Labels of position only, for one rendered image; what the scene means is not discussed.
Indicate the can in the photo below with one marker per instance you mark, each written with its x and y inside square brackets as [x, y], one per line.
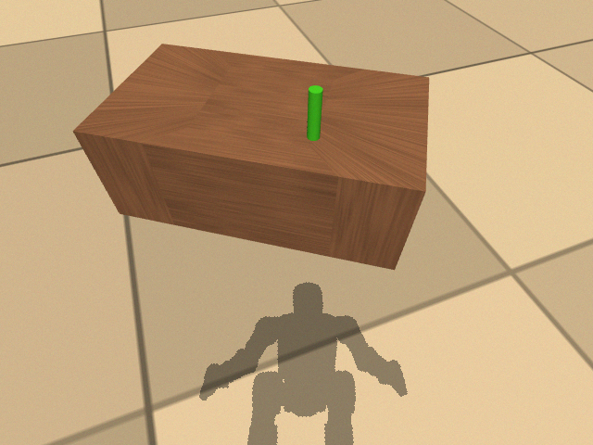
[314, 112]

